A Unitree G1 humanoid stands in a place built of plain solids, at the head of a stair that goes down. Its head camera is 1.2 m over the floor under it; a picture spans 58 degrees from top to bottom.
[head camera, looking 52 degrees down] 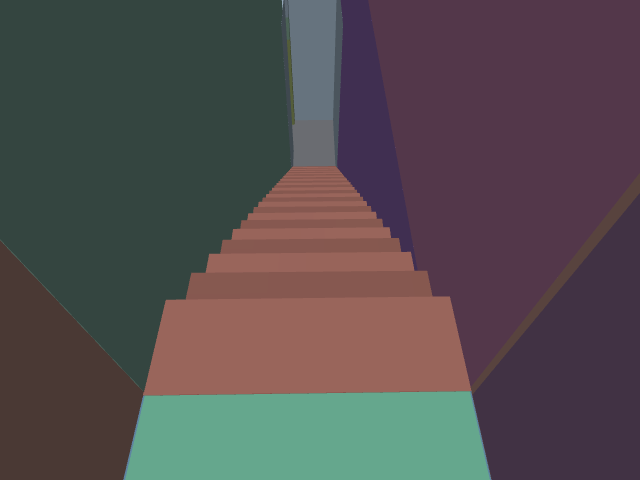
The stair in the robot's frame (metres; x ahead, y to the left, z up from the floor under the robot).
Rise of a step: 0.18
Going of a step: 0.22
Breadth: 1.10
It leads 1 degrees to the left of straight ahead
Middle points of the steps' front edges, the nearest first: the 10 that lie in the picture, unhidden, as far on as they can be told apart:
0.70 0.04 0.00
0.92 0.04 -0.18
1.15 0.04 -0.36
1.37 0.05 -0.54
1.59 0.05 -0.73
1.81 0.05 -0.91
2.04 0.06 -1.09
2.26 0.06 -1.27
2.48 0.06 -1.45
2.70 0.06 -1.63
